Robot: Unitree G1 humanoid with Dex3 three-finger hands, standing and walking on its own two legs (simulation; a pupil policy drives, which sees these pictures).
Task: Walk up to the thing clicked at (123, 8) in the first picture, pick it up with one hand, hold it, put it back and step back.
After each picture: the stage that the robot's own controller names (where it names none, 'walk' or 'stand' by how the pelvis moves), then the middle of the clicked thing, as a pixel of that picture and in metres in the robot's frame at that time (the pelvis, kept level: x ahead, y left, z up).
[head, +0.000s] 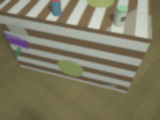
stand; (120, 16) +0.89 -0.19 -0.07
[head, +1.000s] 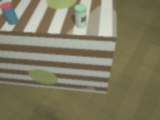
walk; (80, 16) +0.81 +0.08 -0.04
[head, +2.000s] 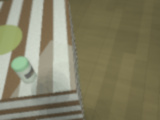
stand; (24, 70) +0.43 +0.29 -0.06
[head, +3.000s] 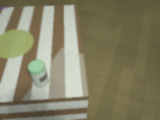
stand; (39, 74) +0.44 +0.22 -0.06
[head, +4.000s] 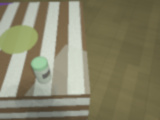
stand; (42, 70) +0.45 +0.21 -0.07
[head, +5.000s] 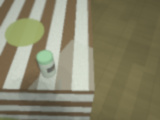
stand; (46, 64) +0.47 +0.19 -0.06
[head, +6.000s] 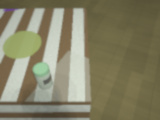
stand; (43, 76) +0.44 +0.21 -0.07
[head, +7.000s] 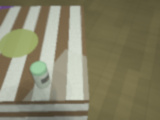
stand; (41, 75) +0.44 +0.21 -0.07
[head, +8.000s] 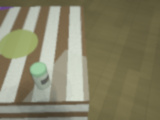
stand; (40, 76) +0.43 +0.21 -0.07
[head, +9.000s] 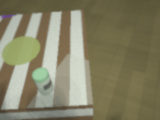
rise first; (43, 81) +0.41 +0.23 -0.07
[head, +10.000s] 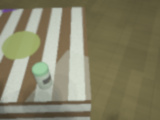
go down; (42, 76) +0.43 +0.23 -0.07
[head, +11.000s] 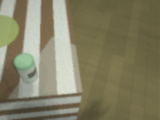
go down; (27, 69) +0.43 +0.21 -0.05
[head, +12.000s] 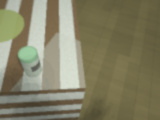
go down; (30, 62) +0.44 +0.21 -0.03
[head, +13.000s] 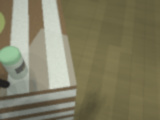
close in; (14, 63) +0.43 +0.23 +0.00
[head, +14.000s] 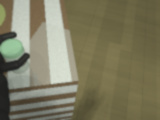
close; (16, 57) +0.43 +0.22 +0.01
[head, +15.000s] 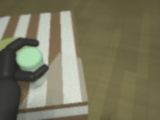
lift; (33, 67) +0.34 +0.16 +0.14
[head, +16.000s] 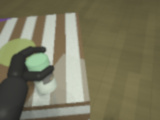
lift; (42, 74) +0.34 +0.16 +0.11
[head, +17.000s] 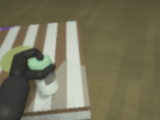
hold; (44, 75) +0.33 +0.15 +0.12
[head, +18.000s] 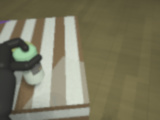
crouch; (30, 65) +0.36 +0.19 +0.13
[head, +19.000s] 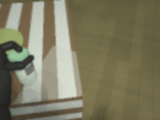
lower; (23, 66) +0.40 +0.22 +0.05
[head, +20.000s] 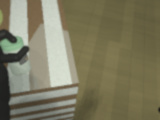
lower; (16, 56) +0.44 +0.21 +0.01
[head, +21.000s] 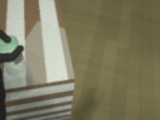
lower; (11, 55) +0.44 +0.22 +0.02
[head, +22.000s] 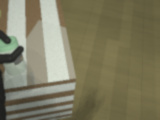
lower; (11, 56) +0.43 +0.22 +0.02
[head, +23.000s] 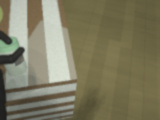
loosen; (12, 56) +0.43 +0.22 +0.02
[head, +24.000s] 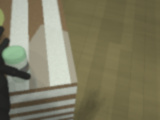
withdraw; (18, 65) +0.41 +0.21 +0.01
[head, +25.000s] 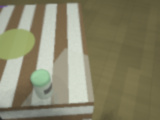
sink last; (42, 85) +0.37 +0.19 -0.02
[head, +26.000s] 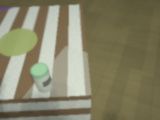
stand; (42, 78) +0.40 +0.21 -0.02
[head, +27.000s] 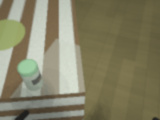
stand; (31, 75) +0.39 +0.22 -0.01
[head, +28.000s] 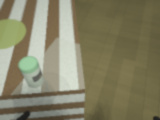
stand; (32, 72) +0.40 +0.22 +0.00
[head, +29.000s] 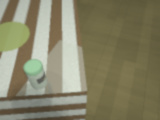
stand; (36, 74) +0.40 +0.21 -0.02
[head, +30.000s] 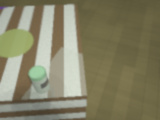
walk; (40, 80) +0.41 +0.21 -0.07
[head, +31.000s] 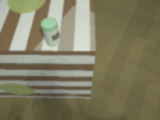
walk; (51, 32) +0.57 +0.17 -0.04
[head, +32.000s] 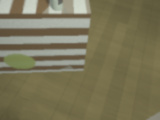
walk; out of the picture +0.88 +0.18 -0.06
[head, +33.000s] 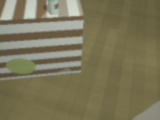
stand; (53, 4) +0.98 +0.24 -0.06
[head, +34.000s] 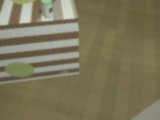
stand; (47, 8) +0.98 +0.27 -0.07
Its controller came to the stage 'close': yes
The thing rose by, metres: 0.24
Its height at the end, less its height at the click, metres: +0.00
